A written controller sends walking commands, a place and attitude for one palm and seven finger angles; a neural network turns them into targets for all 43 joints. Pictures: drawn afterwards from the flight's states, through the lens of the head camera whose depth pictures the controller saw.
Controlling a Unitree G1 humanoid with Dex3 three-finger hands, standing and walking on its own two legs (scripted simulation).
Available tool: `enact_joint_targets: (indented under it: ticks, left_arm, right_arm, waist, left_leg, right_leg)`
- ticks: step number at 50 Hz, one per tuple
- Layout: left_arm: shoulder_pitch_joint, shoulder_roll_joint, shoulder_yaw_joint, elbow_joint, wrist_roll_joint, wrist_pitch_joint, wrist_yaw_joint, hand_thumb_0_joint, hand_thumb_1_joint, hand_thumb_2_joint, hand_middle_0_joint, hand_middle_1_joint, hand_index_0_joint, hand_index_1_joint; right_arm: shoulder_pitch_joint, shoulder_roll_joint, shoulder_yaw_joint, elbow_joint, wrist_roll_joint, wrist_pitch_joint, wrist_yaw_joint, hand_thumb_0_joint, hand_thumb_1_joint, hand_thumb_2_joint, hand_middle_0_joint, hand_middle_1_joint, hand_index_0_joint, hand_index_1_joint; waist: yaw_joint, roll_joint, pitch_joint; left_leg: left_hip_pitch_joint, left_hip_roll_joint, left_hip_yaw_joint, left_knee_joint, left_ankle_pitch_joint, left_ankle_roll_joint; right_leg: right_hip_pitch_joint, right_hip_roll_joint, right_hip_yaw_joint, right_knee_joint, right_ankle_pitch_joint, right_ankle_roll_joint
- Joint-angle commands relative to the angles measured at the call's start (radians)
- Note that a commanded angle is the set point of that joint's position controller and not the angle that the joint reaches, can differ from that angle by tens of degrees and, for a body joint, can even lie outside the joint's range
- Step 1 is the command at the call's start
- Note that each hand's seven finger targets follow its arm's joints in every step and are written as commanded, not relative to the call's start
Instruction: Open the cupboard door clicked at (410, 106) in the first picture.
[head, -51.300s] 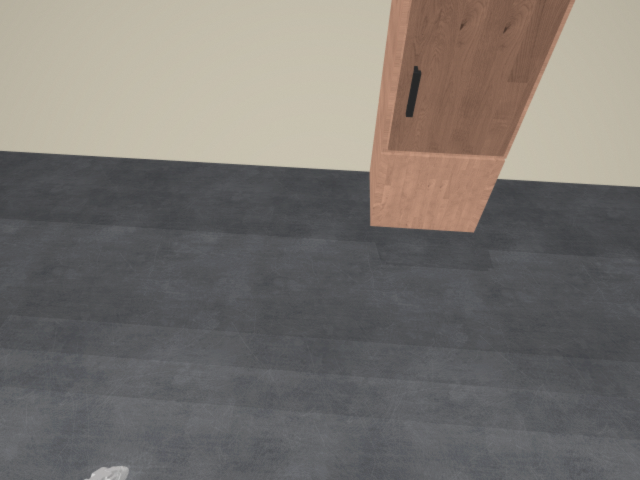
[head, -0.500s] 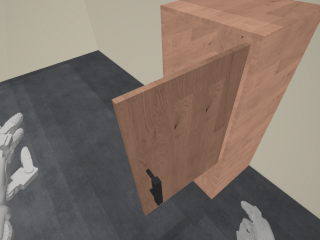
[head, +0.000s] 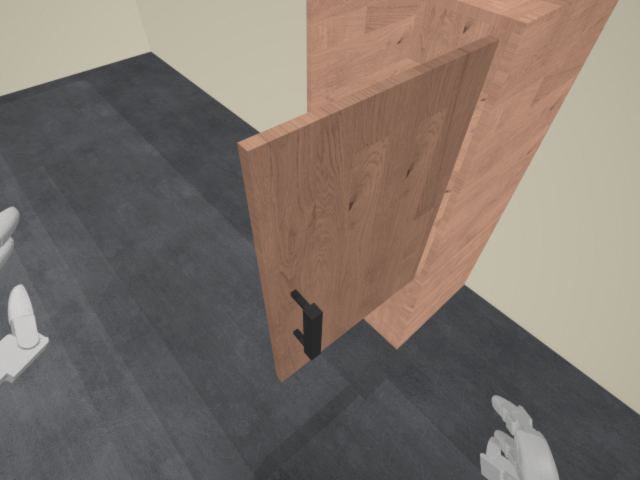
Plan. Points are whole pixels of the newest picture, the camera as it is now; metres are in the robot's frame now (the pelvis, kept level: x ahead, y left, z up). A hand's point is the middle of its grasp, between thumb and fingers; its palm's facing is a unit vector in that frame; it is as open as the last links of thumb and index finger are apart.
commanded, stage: step back with the hand held close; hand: left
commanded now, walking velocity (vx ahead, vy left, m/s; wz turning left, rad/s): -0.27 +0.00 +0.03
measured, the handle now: (305, 325) +0.37 +0.05 -0.10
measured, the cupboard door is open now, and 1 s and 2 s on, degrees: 88 88 88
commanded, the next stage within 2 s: stop stepping back and stand still in 0.84 s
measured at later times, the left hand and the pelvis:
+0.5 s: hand out of the picture +0.13 +0.29 +0.17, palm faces +0.48 -0.72 -0.51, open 7.4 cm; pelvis -0.06 +0.01 -0.01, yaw +4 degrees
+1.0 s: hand out of the picture +0.06 +0.20 +0.17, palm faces +0.26 -0.83 -0.50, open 7.4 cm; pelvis -0.18 -0.03 +0.00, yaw -6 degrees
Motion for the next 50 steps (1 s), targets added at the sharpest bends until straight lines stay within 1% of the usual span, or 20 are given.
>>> enact_joint_targets:
  ticks: [1, 6, 11, 15, 17, 20, 21, 24, 29, 31, 33, 35, 37, 39, 42, 43, 44, 45, 46, 50]
  left_arm:
    - [-0.051, 0.151, 0.139, -0.208, 0.012, -0.075, 0.034, 0.000, 0.900, 0.900, -0.200, -0.300, -0.200, -0.300]
    - [-0.076, 0.151, 0.159, -0.194, 0.025, -0.084, 0.032, 0.000, 0.900, 0.900, -0.200, -0.300, -0.200, -0.300]
    - [-0.121, 0.144, 0.132, -0.236, 0.009, -0.093, 0.024, 0.000, 0.900, 0.900, -0.200, -0.300, -0.200, -0.300]
    - [-0.116, 0.191, 0.152, -0.258, -0.003, -0.102, 0.038, 0.000, 0.900, 0.900, -0.200, -0.300, -0.200, -0.300]
    - [-0.096, 0.193, 0.169, -0.258, -0.005, -0.109, 0.037, 0.000, 0.900, 0.900, -0.200, -0.300, -0.200, -0.300]
    - [-0.065, 0.180, 0.209, -0.238, 0.011, -0.125, 0.026, 0.000, 0.900, 0.900, -0.200, -0.300, -0.200, -0.300]
    - [-0.076, 0.192, 0.221, -0.251, 0.010, -0.123, 0.022, 0.000, 0.900, 0.900, -0.200, -0.300, -0.200, -0.300]
    - [-0.061, 0.147, 0.175, -0.226, -0.013, -0.117, 0.020, 0.000, 0.900, 0.900, -0.200, -0.300, -0.200, -0.300]
    - [-0.129, 0.128, 0.086, -0.262, -0.042, -0.113, 0.021, 0.000, 0.900, 0.900, -0.200, -0.300, -0.200, -0.300]
    - [-0.131, 0.153, 0.097, -0.259, -0.039, -0.121, 0.013, 0.000, 0.900, 0.900, -0.200, -0.300, -0.200, -0.300]
    - [-0.151, 0.211, 0.146, -0.280, -0.039, -0.133, 0.001, 0.000, 0.900, 0.900, -0.200, -0.300, -0.200, -0.300]
    - [-0.103, 0.276, 0.219, -0.289, -0.045, -0.139, 0.000, 0.000, 0.900, 0.900, -0.200, -0.300, -0.200, -0.300]
    - [-0.048, 0.295, 0.256, -0.270, -0.065, -0.132, -0.003, 0.000, 0.900, 0.900, -0.200, -0.300, -0.200, -0.300]
    - [0.087, 0.321, 0.313, -0.200, -0.053, -0.122, -0.011, 0.000, 0.900, 0.900, -0.200, -0.300, -0.200, -0.300]
    - [0.014, 0.243, 0.203, -0.244, -0.063, -0.100, -0.019, 0.000, 0.900, 0.900, -0.200, -0.300, -0.200, -0.300]
    - [-0.048, 0.247, 0.185, -0.256, -0.069, -0.102, -0.017, 0.000, 0.900, 0.900, -0.200, -0.300, -0.200, -0.300]
    - [-0.089, 0.223, 0.144, -0.239, -0.079, -0.101, -0.025, 0.000, 0.900, 0.900, -0.200, -0.300, -0.200, -0.300]
    - [-0.080, 0.195, 0.101, -0.166, -0.076, -0.088, -0.030, 0.000, 0.900, 0.900, -0.200, -0.300, -0.200, -0.300]
    - [-0.036, 0.199, 0.124, -0.142, -0.064, -0.073, -0.024, 0.000, 0.900, 0.900, -0.200, -0.300, -0.200, -0.300]
    - [0.081, 0.228, 0.176, -0.240, -0.062, -0.042, 0.007, 0.000, 0.900, 0.900, -0.200, -0.300, -0.200, -0.300]
  right_arm:
    - [-0.094, -0.133, -0.043, -0.162, -0.008, -0.072, -0.009, 0.000, -0.900, -0.900, 0.200, 0.300, 0.200, 0.300]
    - [-0.094, -0.126, -0.047, -0.151, -0.015, -0.100, -0.007, 0.000, -0.900, -0.900, 0.200, 0.300, 0.200, 0.300]
    - [-0.069, -0.118, -0.049, -0.120, -0.014, -0.116, 0.009, 0.000, -0.900, -0.900, 0.200, 0.300, 0.200, 0.300]
    - [-0.078, -0.110, -0.047, -0.094, -0.015, -0.110, 0.014, 0.000, -0.900, -0.900, 0.200, 0.300, 0.200, 0.300]
    - [-0.088, -0.113, -0.042, -0.107, -0.010, -0.107, 0.011, 0.000, -0.900, -0.900, 0.200, 0.300, 0.200, 0.300]
    - [-0.129, -0.129, -0.051, -0.125, -0.016, -0.121, 0.004, 0.000, -0.900, -0.900, 0.200, 0.300, 0.200, 0.300]
    - [-0.114, -0.117, -0.056, -0.120, -0.025, -0.126, 0.008, 0.000, -0.900, -0.900, 0.200, 0.300, 0.200, 0.300]
    - [-0.106, -0.096, -0.059, -0.088, -0.033, -0.148, 0.026, 0.000, -0.900, -0.900, 0.200, 0.300, 0.200, 0.300]
    - [-0.089, -0.096, -0.050, -0.021, -0.039, -0.161, 0.042, 0.000, -0.900, -0.900, 0.200, 0.300, 0.200, 0.300]
    - [-0.082, -0.091, -0.052, -0.006, -0.041, -0.148, 0.049, 0.000, -0.900, -0.900, 0.200, 0.300, 0.200, 0.300]
    - [-0.108, -0.096, -0.054, -0.026, -0.036, -0.127, 0.052, 0.000, -0.900, -0.900, 0.200, 0.300, 0.200, 0.300]
    - [-0.134, -0.083, -0.048, -0.058, -0.029, -0.104, 0.048, 0.000, -0.900, -0.900, 0.200, 0.300, 0.200, 0.300]
    - [-0.177, -0.069, -0.034, -0.116, 0.011, -0.090, 0.043, 0.000, -0.900, -0.900, 0.200, 0.300, 0.200, 0.300]
    - [-0.210, -0.070, -0.010, -0.150, 0.017, -0.083, 0.030, 0.000, -0.900, -0.900, 0.200, 0.300, 0.200, 0.300]
    - [-0.175, -0.081, 0.013, -0.115, -0.002, -0.064, 0.006, 0.000, -0.900, -0.900, 0.200, 0.300, 0.200, 0.300]
    - [-0.148, -0.106, 0.000, -0.098, -0.001, -0.067, 0.005, 0.000, -0.900, -0.900, 0.200, 0.300, 0.200, 0.300]
    - [-0.108, -0.127, -0.017, -0.084, 0.009, -0.078, 0.015, 0.000, -0.900, -0.900, 0.200, 0.300, 0.200, 0.300]
    - [-0.120, -0.129, -0.030, -0.077, 0.004, -0.095, 0.022, 0.000, -0.900, -0.900, 0.200, 0.300, 0.200, 0.300]
    - [-0.130, -0.127, -0.039, -0.079, -0.020, -0.111, 0.023, 0.000, -0.900, -0.900, 0.200, 0.300, 0.200, 0.300]
    - [-0.114, -0.117, -0.050, -0.106, -0.015, -0.118, 0.026, 0.000, -0.900, -0.900, 0.200, 0.300, 0.200, 0.300]
  waist:
    - [0.003, 0.107, -0.084]
    - [0.003, 0.095, -0.072]
    - [-0.018, -0.029, -0.082]
    - [-0.022, -0.052, -0.110]
    - [-0.017, 0.027, -0.123]
    - [0.012, 0.275, -0.145]
    - [0.009, 0.217, -0.153]
    - [0.008, 0.135, -0.121]
    - [0.007, 0.197, -0.244]
    - [0.017, 0.176, -0.319]
    - [0.017, 0.109, -0.346]
    - [0.019, 0.018, -0.378]
    - [0.020, -0.239, -0.317]
    - [0.033, -0.222, -0.229]
    - [-0.012, 0.036, -0.208]
    - [-0.018, 0.070, -0.216]
    - [-0.020, 0.098, -0.211]
    - [-0.003, 0.134, -0.169]
    - [0.019, 0.187, -0.176]
    - [0.025, 0.227, -0.195]
  left_leg:
    - [-0.350, 0.147, -0.219, -0.282, -0.441, 0.044]
    - [-0.469, 0.188, -0.270, -0.283, -0.516, 0.073]
    - [-0.233, 0.052, -0.151, -0.027, -0.398, 0.008]
    - [-0.049, 0.024, -0.142, 0.022, -0.234, -0.024]
    - [-0.124, 0.073, -0.195, -0.109, -0.291, -0.006]
    - [-0.491, 0.289, -0.403, -0.418, -0.579, 0.093]
    - [-0.476, 0.329, -0.424, -0.435, -0.564, 0.114]
    - [-0.237, 0.302, -0.340, -0.371, -0.335, 0.103]
    - [0.207, 0.270, -0.244, -0.333, 0.112, 0.021]
    - [0.372, 0.249, -0.186, -0.195, 0.511, 0.000]
    - [0.446, 0.202, -0.100, -0.089, 0.600, -0.024]
    - [0.377, 0.141, -0.026, -0.022, 0.498, -0.043]
    - [0.205, 0.021, 0.031, 0.104, 0.107, -0.049]
    - [-0.041, -0.023, -0.003, 0.191, -0.149, -0.043]
    - [0.070, 0.003, -0.032, -0.006, 0.315, -0.031]
    - [0.206, 0.064, -0.095, -0.075, 0.606, -0.007]
    - [0.288, 0.160, -0.202, -0.167, 0.738, 0.023]
    - [0.263, 0.255, -0.303, -0.252, 0.623, 0.062]
    - [0.124, 0.311, -0.373, -0.332, 0.317, 0.100]
    - [-0.129, 0.170, -0.192, -0.383, -0.268, 0.019]
  right_leg:
    - [0.317, 0.002, 0.077, 0.108, -0.037, 0.013]
    - [0.374, 0.040, 0.089, 0.248, 0.030, 0.017]
    - [0.074, -0.078, 0.281, -0.010, -0.113, -0.044]
    - [-0.087, -0.110, 0.260, -0.081, -0.115, -0.059]
    - [-0.003, -0.039, 0.179, 0.003, -0.125, -0.020]
    - [0.355, 0.103, 0.045, 0.435, -0.088, 0.029]
    - [0.335, 0.111, 0.054, 0.548, -0.170, 0.026]
    - [0.118, 0.083, 0.048, 0.524, -0.329, 0.004]
    - [0.031, 0.054, 0.016, 0.082, -0.379, -0.015]
    - [0.031, 0.038, 0.024, -0.103, -0.226, -0.015]
    - [0.005, 0.008, 0.038, -0.184, -0.013, -0.010]
    - [0.045, -0.065, 0.061, -0.125, 0.279, -0.006]
    - [0.083, -0.164, 0.096, -0.129, 0.763, 0.095]
    - [0.148, -0.229, 0.106, -0.041, 1.031, 0.092]
    - [0.141, -0.115, 0.053, 0.071, 0.862, 0.047]
    - [0.061, -0.036, 0.020, 0.101, 0.640, 0.082]
    - [0.010, 0.033, 0.022, 0.201, 0.143, 0.077]
    - [-0.042, 0.064, 0.044, 0.280, -0.344, 0.058]
    - [0.012, 0.079, 0.067, 0.387, -0.478, 0.027]
    - [0.260, 0.074, -0.045, 0.160, -0.346, -0.012]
